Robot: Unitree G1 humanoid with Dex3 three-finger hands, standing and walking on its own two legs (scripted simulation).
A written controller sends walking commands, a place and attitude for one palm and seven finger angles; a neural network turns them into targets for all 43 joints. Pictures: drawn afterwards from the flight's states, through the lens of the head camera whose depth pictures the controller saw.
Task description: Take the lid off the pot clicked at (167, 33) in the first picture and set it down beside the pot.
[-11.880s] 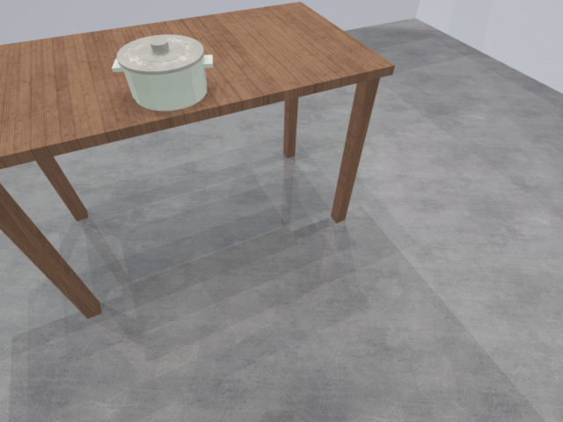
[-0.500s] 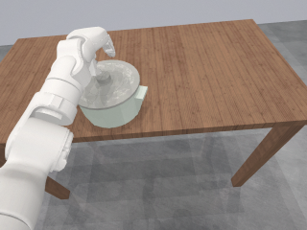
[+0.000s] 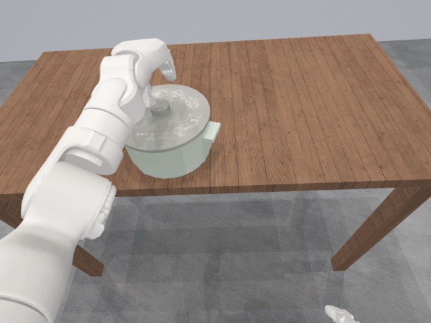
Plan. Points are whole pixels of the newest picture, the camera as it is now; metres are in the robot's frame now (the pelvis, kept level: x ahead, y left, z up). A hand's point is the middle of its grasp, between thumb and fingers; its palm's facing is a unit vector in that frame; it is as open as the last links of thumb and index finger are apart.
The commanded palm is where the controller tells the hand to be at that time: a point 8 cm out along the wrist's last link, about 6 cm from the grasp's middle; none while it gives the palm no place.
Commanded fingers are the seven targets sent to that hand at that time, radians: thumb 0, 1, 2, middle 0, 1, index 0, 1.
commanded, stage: lower the open fingers around the knob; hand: left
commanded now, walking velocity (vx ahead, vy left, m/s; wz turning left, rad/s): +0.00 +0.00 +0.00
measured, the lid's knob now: (160, 107) +0.52 +0.10 +0.12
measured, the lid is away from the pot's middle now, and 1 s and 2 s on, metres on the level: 0.00 0.00 0.00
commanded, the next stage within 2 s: close the fingers and squeeze the knob in 0.86 s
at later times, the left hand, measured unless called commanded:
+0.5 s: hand (157, 104) +0.48 +0.10 +0.16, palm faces -0.37 -0.05 -0.93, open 9.9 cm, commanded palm +0.48 +0.10 +0.21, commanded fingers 0.00 -0.33 1.54 -0.86 -0.08 -0.86 -0.08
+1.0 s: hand (156, 107) +0.48 +0.10 +0.15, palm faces -0.37 -0.07 -0.93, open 9.9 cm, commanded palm +0.48 +0.11 +0.20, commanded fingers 0.00 -0.10 1.03 -0.53 -0.71 -0.53 -0.71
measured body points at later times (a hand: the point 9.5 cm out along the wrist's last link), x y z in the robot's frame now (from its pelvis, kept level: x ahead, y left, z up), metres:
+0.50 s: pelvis +0.00 +0.00 +0.00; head +0.04 -0.03 +0.45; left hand +0.50 +0.10 +0.21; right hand +0.06 -0.27 -0.14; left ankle -0.03 +0.09 -0.74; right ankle -0.01 -0.13 -0.74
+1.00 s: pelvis +0.00 +0.00 +0.00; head +0.04 -0.03 +0.45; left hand +0.50 +0.10 +0.20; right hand +0.06 -0.26 -0.14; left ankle -0.03 +0.09 -0.74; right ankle -0.01 -0.13 -0.74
